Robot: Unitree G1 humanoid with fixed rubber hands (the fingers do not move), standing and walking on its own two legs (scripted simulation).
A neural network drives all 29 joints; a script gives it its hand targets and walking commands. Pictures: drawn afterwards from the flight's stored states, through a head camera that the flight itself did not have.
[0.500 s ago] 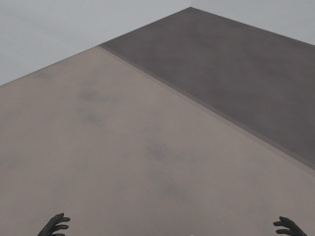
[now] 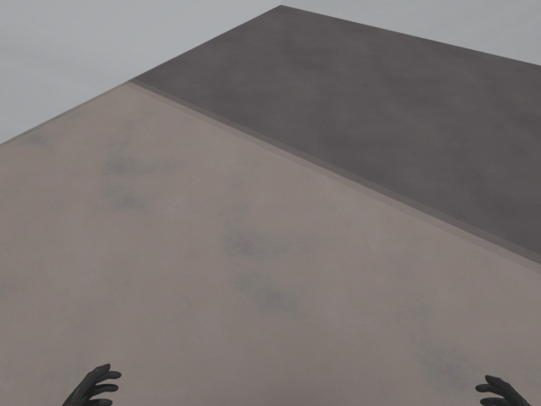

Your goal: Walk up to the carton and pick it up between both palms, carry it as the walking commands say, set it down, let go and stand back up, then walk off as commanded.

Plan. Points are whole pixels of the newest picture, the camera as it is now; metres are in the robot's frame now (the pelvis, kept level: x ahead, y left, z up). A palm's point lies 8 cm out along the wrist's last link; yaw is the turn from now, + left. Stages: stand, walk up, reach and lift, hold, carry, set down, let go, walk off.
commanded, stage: walk up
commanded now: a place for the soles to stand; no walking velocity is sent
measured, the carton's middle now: out of the picture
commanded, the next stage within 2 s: none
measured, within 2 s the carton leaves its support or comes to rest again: neither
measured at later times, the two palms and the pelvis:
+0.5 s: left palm out of the picture +0.11 +0.25 -0.08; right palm out of the picture -0.06 -0.37 -0.07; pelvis -0.10 -0.02 +0.00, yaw -13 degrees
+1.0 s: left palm out of the picture +0.09 +0.16 -0.07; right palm out of the picture -0.29 -0.39 -0.07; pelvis -0.19 -0.04 +0.00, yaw -33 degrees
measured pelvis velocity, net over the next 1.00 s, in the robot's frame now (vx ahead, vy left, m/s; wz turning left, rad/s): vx -0.19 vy -0.04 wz -0.57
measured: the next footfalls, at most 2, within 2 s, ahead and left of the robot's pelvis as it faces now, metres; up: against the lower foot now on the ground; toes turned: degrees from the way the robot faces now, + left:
right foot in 0.28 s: -0.04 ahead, -0.16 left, +0.00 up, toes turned -6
left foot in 0.50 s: +0.02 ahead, +0.05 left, +0.00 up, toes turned -12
